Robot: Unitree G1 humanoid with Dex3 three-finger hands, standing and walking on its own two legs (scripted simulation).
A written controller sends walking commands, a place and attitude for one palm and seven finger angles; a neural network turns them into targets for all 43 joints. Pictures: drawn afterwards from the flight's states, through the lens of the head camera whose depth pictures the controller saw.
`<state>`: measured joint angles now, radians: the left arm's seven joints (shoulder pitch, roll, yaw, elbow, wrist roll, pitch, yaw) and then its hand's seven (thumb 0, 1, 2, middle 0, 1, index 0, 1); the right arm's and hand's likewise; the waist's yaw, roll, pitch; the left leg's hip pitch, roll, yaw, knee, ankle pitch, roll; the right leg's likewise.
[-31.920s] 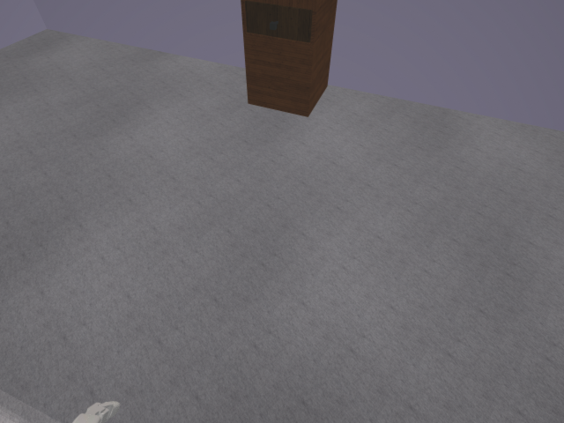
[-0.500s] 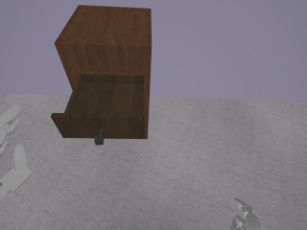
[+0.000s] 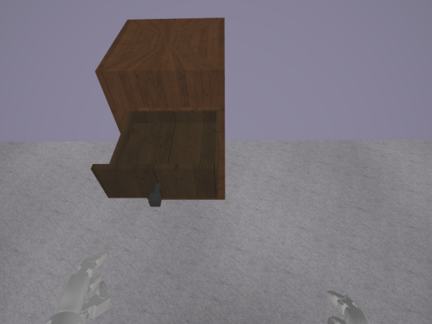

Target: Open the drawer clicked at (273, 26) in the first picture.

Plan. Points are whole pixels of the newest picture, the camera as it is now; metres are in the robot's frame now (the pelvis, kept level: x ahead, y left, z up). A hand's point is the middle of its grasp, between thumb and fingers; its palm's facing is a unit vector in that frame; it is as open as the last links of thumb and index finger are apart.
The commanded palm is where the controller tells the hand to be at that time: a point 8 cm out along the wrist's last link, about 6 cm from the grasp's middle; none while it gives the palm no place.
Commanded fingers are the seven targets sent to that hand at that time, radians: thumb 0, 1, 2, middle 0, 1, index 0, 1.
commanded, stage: let the arm hang, fingers relaxed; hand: left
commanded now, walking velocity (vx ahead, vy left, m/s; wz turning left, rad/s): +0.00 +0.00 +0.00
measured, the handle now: (156, 194) +0.52 +0.22 -0.21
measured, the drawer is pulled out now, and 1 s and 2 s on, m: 0.30 0.30 0.30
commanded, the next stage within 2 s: look to check the result in 0.94 s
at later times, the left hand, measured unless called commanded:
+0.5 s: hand out of the picture -0.06 +0.18 -0.16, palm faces +0.01 -0.97 -0.23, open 7.3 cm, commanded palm none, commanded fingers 0.00 0.90 0.90 -0.20 -0.30 -0.20 -0.30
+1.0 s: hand out of the picture -0.03 +0.14 -0.16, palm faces +0.01 -0.99 -0.16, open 7.3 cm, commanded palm none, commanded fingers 0.00 0.90 0.90 -0.20 -0.30 -0.20 -0.30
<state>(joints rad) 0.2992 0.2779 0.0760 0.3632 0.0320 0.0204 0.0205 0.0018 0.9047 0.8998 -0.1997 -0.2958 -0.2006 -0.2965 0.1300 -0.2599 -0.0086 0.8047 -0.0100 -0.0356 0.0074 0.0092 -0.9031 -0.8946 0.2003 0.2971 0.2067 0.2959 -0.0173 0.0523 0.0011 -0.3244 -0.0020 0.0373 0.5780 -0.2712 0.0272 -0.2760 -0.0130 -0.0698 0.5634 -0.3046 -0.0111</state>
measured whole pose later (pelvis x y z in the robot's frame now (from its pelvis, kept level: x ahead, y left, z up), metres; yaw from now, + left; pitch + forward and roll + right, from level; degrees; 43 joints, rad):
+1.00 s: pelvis -0.01 -0.01 +0.01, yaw -1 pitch -2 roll +0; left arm 0.31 0.11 0.00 1.14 0.01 0.00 0.03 0.00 0.92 0.90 -0.20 -0.30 -0.20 -0.30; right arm 0.33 -0.10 -0.01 1.14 -0.01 0.01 -0.04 0.00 -0.91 -0.89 0.20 0.30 0.20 0.30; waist -0.01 0.00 0.06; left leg -0.18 0.01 0.05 0.40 -0.18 0.01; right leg -0.16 0.01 -0.05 0.41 -0.22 -0.03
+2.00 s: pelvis +0.02 -0.04 +0.01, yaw -1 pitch -2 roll +0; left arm 0.29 0.11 0.01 1.15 0.01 -0.01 0.04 0.00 0.91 0.90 -0.20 -0.30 -0.20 -0.30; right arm 0.28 -0.11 -0.01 1.14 -0.01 0.01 -0.05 0.00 -0.91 -0.89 0.20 0.30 0.20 0.30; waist -0.01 0.02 0.07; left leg -0.14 0.05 0.04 0.38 -0.21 -0.03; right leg -0.10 0.05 -0.06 0.38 -0.25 -0.06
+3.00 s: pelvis +0.02 -0.02 +0.01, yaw +16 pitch +2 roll +0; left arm 0.14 0.23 0.06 0.95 0.02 0.03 0.02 0.00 0.91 0.90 -0.20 -0.30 -0.20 -0.30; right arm 0.20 -0.17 -0.05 0.98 -0.02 0.02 -0.03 0.00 -0.91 -0.89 0.20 0.30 0.21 0.30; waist -0.02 0.02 0.10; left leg -0.30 -0.04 -0.07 0.45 -0.19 0.01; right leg -0.31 -0.03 -0.01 0.61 -0.33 0.04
